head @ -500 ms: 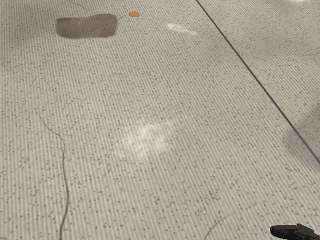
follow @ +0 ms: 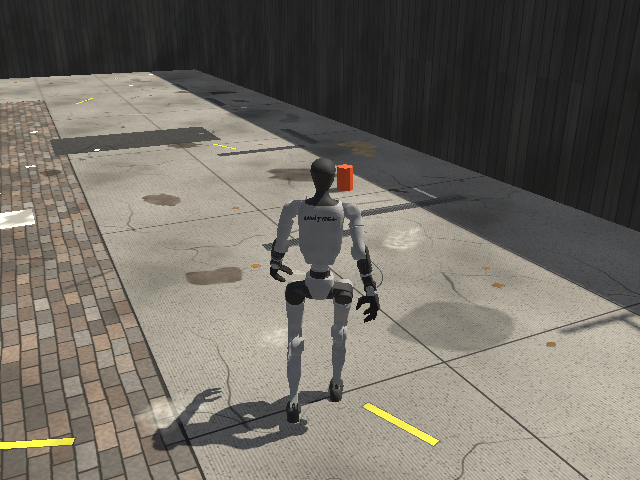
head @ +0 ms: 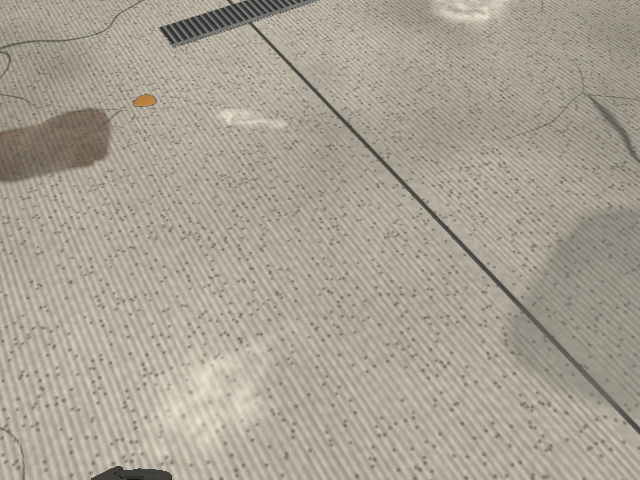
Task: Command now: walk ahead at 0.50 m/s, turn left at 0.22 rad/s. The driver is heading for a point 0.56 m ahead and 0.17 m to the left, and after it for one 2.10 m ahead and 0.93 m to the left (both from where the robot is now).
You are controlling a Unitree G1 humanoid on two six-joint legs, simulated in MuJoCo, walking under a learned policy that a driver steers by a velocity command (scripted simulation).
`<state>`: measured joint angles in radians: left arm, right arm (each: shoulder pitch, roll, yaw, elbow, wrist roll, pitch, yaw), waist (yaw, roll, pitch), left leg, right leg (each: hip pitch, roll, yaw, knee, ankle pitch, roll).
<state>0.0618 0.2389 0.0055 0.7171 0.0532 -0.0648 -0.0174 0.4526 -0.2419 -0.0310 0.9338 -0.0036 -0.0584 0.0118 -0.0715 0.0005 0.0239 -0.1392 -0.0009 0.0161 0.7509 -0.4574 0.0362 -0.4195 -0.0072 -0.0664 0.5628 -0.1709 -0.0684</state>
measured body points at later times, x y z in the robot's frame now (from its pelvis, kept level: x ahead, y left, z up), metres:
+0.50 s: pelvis +0.25 +0.04 -0.01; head +0.28 +0.06 +0.43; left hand +0.15 +0.28 -0.16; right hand +0.50 -0.13 -0.11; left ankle +0.34 +0.12 -0.73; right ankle +0.09 -0.09 -0.71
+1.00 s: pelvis +0.48 +0.11 -0.01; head +0.52 +0.12 +0.44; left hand +0.52 +0.41 -0.10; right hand +0.65 -0.14 -0.13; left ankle +0.34 +0.13 -0.72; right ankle +0.63 +0.09 -0.73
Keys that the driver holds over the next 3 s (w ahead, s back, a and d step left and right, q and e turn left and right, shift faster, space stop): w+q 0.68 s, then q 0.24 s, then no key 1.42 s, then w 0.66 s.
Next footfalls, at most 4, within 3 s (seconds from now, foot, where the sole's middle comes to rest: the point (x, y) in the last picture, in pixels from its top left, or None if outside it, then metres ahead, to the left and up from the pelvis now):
0.48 left None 0.37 0.14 -0.76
0.98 right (271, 395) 0.66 0.11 -0.76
1.38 left None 0.47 0.22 -0.76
2.66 right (256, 367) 0.74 0.14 -0.76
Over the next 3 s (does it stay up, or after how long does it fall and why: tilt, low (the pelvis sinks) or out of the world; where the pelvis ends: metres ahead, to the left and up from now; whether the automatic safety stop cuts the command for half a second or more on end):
stays up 0.76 0.24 0.01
